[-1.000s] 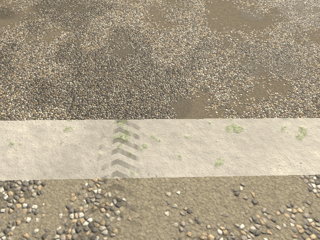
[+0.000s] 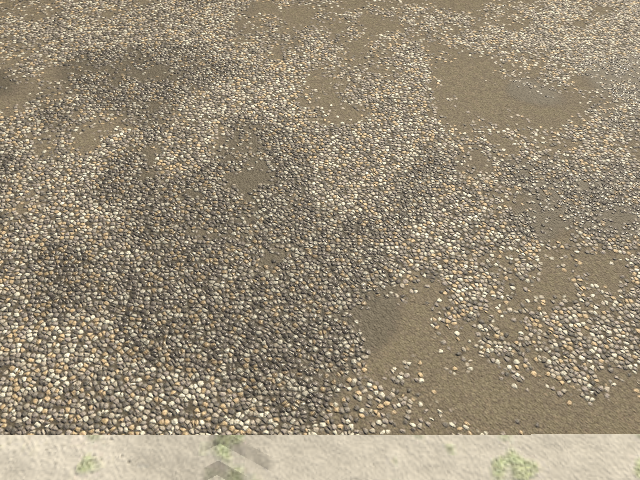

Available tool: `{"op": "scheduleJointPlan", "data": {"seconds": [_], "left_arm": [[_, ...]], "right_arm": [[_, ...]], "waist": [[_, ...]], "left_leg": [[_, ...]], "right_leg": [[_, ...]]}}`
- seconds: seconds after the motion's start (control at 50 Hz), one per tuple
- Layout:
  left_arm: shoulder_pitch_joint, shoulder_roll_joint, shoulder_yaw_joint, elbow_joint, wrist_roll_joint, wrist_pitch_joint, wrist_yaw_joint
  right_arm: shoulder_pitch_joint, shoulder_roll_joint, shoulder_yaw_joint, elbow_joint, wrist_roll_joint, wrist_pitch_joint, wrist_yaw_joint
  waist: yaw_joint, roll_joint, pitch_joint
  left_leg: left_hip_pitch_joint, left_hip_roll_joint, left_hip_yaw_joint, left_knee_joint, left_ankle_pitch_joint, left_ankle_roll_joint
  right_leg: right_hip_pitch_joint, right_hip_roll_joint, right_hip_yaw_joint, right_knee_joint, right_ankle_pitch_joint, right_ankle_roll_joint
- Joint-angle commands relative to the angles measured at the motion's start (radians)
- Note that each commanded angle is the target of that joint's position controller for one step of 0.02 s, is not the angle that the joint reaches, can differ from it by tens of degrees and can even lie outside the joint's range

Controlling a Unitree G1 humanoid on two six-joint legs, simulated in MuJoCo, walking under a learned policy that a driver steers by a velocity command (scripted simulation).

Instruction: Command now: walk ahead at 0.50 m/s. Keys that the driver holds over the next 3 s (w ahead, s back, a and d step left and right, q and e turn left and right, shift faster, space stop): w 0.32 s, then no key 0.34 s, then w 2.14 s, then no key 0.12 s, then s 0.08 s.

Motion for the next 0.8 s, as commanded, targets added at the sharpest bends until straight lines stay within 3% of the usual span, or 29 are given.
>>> {"op": "scheduleJointPlan", "data": {"seconds": [0.02,0.06,0.12,0.18,0.24,0.3,0.34,0.38,0.4,0.42,0.44,0.46,0.48,0.5,0.52,0.56,0.62,0.66,0.7,0.76,0.78,0.8], "left_arm": [[0.020,0.084,0.034,-0.071,0.005,0.008,0.007],[0.042,0.062,0.034,-0.054,0.009,0.020,0.008],[-0.061,0.050,0.029,-0.079,0.023,0.018,0.009],[-0.133,0.027,0.020,-0.083,0.032,0.007,0.001],[-0.187,0.010,0.009,-0.097,0.034,0.006,-0.016],[-0.242,-0.006,-0.004,-0.118,0.025,0.006,-0.033],[-0.264,0.019,0.004,-0.141,0.024,-0.003,-0.044],[-0.136,0.045,0.017,-0.108,0.040,-0.016,-0.051],[-0.021,0.104,0.038,-0.069,0.055,-0.022,-0.051],[0.073,0.143,0.037,-0.075,0.089,-0.017,-0.047],[0.112,0.098,0.016,-0.051,0.073,-0.003,-0.066],[0.075,0.044,0.002,-0.063,0.041,0.011,-0.073],[0.001,0.010,-0.011,-0.073,0.038,0.021,-0.073],[-0.060,0.002,-0.019,-0.079,0.051,0.024,-0.075],[-0.121,-0.001,-0.022,-0.088,0.060,0.024,-0.076],[-0.181,0.005,-0.020,-0.095,0.071,0.020,-0.070],[-0.196,-0.002,-0.020,-0.084,0.054,0.015,-0.053],[-0.184,0.001,-0.012,-0.073,0.044,0.030,-0.037],[-0.201,0.011,-0.009,-0.068,0.033,0.048,-0.027],[-0.234,0.038,0.002,-0.053,0.022,0.066,-0.018],[-0.249,0.045,0.008,-0.056,0.019,0.072,-0.012],[-0.235,0.038,0.011,-0.061,0.017,0.077,-0.003]], "right_arm": [[0.066,-0.081,-0.017,-0.021,-0.021,-0.002,-0.003],[0.092,-0.095,-0.025,-0.003,-0.021,-0.014,-0.007],[0.136,-0.136,-0.041,0.019,-0.018,-0.021,-0.025],[0.186,-0.137,-0.045,0.042,-0.012,-0.017,-0.035],[0.250,-0.107,-0.038,0.075,0.010,0.007,-0.040],[0.296,-0.122,-0.042,0.092,0.013,0.027,-0.040],[0.315,-0.134,-0.044,0.105,0.017,0.043,-0.045],[0.281,-0.121,-0.039,0.110,0.028,0.060,-0.056],[0.280,-0.107,-0.035,0.107,0.026,0.063,-0.059],[0.302,-0.077,-0.017,0.084,-0.003,0.064,-0.067],[0.402,0.016,0.008,0.111,0.013,0.065,-0.064],[0.416,-0.045,-0.008,0.128,0.032,0.077,-0.065],[0.328,-0.063,-0.015,0.114,0.041,0.095,-0.073],[0.286,-0.058,-0.015,0.109,0.029,0.111,-0.084],[0.283,-0.050,-0.017,0.111,0.013,0.128,-0.092],[0.291,-0.035,-0.015,0.114,0.012,0.143,-0.097],[0.219,-0.017,0.001,0.099,0.010,0.143,-0.102],[0.160,-0.024,0.010,0.081,0.006,0.142,-0.102],[0.163,-0.027,0.020,0.079,0.004,0.139,-0.096],[0.166,-0.021,0.040,0.073,-0.023,0.122,-0.092],[0.175,-0.050,0.037,0.075,-0.018,0.109,-0.090],[0.163,-0.085,0.029,0.080,-0.008,0.093,-0.087]], "waist": [[0.005,0.143,-0.002],[0.016,0.125,0.000],[0.001,0.089,0.031],[-0.022,0.085,0.036],[-0.049,0.080,0.038],[-0.073,0.104,0.060],[-0.067,0.114,0.069],[0.002,0.126,0.021],[0.034,0.062,-0.067],[0.056,-0.057,-0.207],[0.038,-0.306,-0.352],[0.033,-0.261,-0.322],[0.025,-0.170,-0.191],[0.007,-0.082,-0.123],[-0.018,-0.057,-0.081],[-0.043,-0.083,-0.057],[-0.038,-0.078,-0.051],[-0.018,-0.097,-0.048],[-0.024,-0.112,-0.043],[-0.040,-0.096,0.034],[-0.037,-0.069,0.052],[-0.017,0.001,0.062]], "left_leg": [[0.182,0.244,-0.378,-0.337,-0.258,0.166],[0.138,0.233,-0.336,-0.364,-0.220,0.185],[0.166,0.250,-0.318,-0.379,-0.163,0.194],[0.195,0.239,-0.251,-0.357,-0.053,0.171],[0.188,0.206,-0.158,-0.255,0.096,0.126],[0.150,0.231,-0.164,-0.206,0.063,0.131],[0.188,0.248,-0.191,-0.175,0.159,0.118],[0.238,0.217,-0.167,-0.047,0.329,0.066],[0.206,0.136,-0.108,0.111,0.328,0.012],[0.043,0.001,-0.072,0.458,0.062,-0.066],[-0.066,-0.078,-0.164,0.700,-0.521,-0.098],[-0.128,-0.040,-0.255,0.755,-0.536,-0.094],[-0.181,-0.007,-0.218,0.768,-0.496,-0.099],[-0.160,0.018,-0.195,0.738,-0.444,-0.104],[-0.113,0.044,-0.190,0.688,-0.395,-0.110],[-0.015,0.071,-0.186,0.580,-0.317,-0.117],[0.051,0.103,-0.182,0.298,-0.259,-0.114],[0.100,0.093,-0.150,0.140,-0.233,-0.120],[0.173,0.086,-0.125,0.020,-0.116,-0.112],[0.209,0.089,-0.116,-0.095,-0.084,-0.086],[0.140,0.081,-0.108,-0.106,-0.154,-0.074],[0.059,0.068,-0.117,-0.126,-0.248,-0.060]], "right_leg": [[-0.262,-0.106,0.055,-0.008,0.118,-0.002],[-0.241,-0.114,0.043,-0.063,0.163,0.011],[-0.337,-0.139,0.055,-0.206,0.313,0.030],[-0.346,-0.141,0.043,-0.346,0.458,0.035],[-0.283,-0.111,0.005,-0.475,0.559,0.028],[-0.208,-0.077,-0.030,-0.521,0.497,0.019],[-0.181,-0.055,-0.035,-0.563,0.407,-0.003],[-0.038,-0.032,-0.054,-0.665,0.461,-0.035],[0.140,-0.068,-0.010,-0.655,0.763,-0.063],[0.412,-0.237,0.181,-0.623,1.066,-0.146],[0.499,-0.376,0.422,-0.733,0.953,-0.263],[0.434,-0.362,0.468,-0.809,0.600,-0.240],[0.326,-0.336,0.406,-0.850,0.431,-0.194],[0.220,-0.315,0.364,-0.882,0.349,-0.164],[0.134,-0.292,0.317,-0.907,0.303,-0.142],[0.059,-0.250,0.263,-0.949,0.276,-0.126],[0.105,-0.208,0.193,-0.962,0.255,-0.097],[0.130,-0.190,0.178,-0.970,0.204,-0.092],[0.101,-0.184,0.205,-1.032,-0.077,-0.081],[0.041,-0.139,0.191,-1.069,-0.209,-0.036],[0.087,-0.115,0.165,-1.045,-0.160,-0.033],[0.150,-0.082,0.122,-1.003,-0.124,-0.027]]}}
Next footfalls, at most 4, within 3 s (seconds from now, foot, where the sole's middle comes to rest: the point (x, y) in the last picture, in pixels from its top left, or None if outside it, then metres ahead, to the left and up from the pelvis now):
0.40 right None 0.36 -0.17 -0.77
0.76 left None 0.34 0.10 -0.77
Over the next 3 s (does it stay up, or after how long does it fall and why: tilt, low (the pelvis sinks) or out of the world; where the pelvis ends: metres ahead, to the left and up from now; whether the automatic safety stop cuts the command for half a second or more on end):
stays up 0.38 -0.02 0.01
